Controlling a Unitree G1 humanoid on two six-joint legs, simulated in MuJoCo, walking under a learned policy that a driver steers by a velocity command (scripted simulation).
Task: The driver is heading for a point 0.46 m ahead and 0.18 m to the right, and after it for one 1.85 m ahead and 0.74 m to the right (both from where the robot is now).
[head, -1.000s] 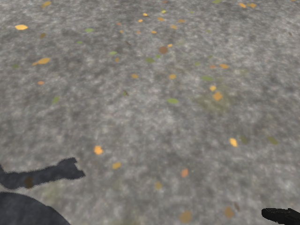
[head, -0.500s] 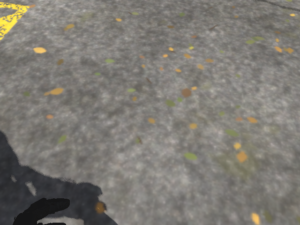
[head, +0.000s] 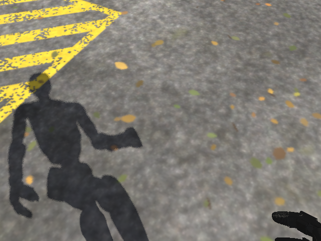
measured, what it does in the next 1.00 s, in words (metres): walks ahead, turning right: left foot, then right foot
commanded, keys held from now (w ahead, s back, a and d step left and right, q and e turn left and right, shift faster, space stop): w+e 1.00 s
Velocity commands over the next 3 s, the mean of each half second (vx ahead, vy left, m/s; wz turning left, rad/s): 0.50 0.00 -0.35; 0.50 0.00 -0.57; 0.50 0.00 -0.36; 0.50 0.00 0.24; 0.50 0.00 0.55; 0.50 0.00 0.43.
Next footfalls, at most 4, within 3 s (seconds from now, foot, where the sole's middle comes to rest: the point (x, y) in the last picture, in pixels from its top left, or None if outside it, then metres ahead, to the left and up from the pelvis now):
0.02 left None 0.16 0.12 -0.77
0.54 right None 0.43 -0.16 -0.77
1.02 left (203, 177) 0.77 -0.08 -0.77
1.52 right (287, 179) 0.80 -0.46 -0.77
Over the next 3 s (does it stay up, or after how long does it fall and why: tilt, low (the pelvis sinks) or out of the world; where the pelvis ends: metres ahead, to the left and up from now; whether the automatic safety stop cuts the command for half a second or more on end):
stays up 1.48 -0.62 0.00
